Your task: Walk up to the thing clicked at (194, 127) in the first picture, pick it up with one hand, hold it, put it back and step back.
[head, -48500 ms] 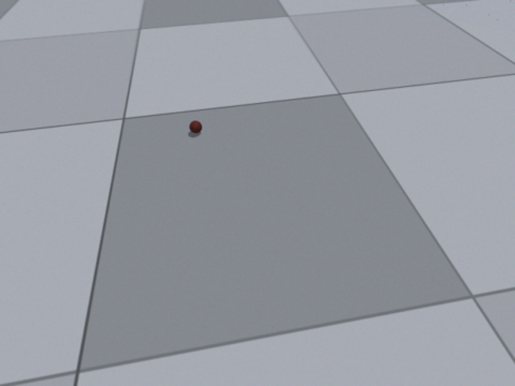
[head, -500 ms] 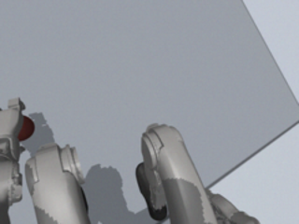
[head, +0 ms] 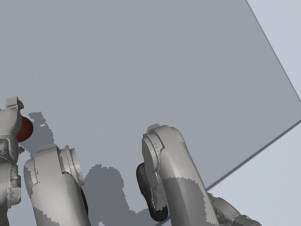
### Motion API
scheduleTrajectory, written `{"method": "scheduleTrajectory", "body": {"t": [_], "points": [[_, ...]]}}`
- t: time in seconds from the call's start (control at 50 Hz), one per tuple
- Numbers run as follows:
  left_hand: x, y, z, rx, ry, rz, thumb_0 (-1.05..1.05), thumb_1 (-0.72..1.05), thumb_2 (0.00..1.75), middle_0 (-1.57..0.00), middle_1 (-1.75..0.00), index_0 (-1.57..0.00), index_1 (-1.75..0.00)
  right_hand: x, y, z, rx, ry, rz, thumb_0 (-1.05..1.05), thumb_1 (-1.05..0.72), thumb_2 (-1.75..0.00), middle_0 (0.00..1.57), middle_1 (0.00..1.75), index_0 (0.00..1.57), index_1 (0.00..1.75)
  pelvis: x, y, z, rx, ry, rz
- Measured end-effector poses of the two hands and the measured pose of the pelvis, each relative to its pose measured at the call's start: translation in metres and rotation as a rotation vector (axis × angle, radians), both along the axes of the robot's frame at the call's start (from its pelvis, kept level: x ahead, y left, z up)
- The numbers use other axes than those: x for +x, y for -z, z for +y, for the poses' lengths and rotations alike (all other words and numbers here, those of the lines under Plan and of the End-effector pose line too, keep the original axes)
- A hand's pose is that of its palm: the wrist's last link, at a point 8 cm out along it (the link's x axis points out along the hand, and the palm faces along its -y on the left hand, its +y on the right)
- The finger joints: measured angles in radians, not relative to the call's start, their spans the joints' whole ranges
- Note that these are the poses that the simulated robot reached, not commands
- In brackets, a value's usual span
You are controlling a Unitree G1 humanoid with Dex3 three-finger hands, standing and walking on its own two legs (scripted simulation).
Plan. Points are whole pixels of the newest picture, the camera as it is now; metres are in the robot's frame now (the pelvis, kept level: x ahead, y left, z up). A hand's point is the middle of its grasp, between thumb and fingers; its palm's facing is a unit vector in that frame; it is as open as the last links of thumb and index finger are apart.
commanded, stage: withdraw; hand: left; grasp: from above
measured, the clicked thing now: (17, 128) +0.39 +0.30 -0.26
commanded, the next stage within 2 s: home in 0.70 s
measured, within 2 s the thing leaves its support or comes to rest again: neither
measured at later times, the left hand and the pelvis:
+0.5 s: hand out of the picture +0.36 +0.31 -0.04, palm faces -0.45 -0.10 -0.89, open 14.0 cm; pelvis -0.01 -0.01 +0.09, yaw +6 degrees
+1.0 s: hand out of the picture +0.38 +0.31 -0.14, palm faces -0.40 -0.15 -0.90, open 13.3 cm; pelvis -0.02 -0.01 +0.03, yaw +5 degrees
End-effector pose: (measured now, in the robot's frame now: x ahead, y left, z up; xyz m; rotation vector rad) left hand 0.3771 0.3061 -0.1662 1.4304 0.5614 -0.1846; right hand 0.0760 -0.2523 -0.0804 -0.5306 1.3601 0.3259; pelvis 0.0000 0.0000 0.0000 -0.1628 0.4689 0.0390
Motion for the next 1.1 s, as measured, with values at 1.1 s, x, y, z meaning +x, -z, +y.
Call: {"method": "scheduleTrajectory", "body": {"t": [1.1], "points": [[0.019, -0.097, 0.011, -0.040, -0.128, -0.110, 0.00, -0.19, 0.94, -0.24, -0.72, -0.22, -0.74, -0.021, -0.006, 0.007, -0.066, 0.236, -0.015, 0.01, -0.89, -0.89, 0.20, 0.30, 0.20, 0.30, -0.011, -0.034, -0.002, 0.040, -0.062, 0.090]]}}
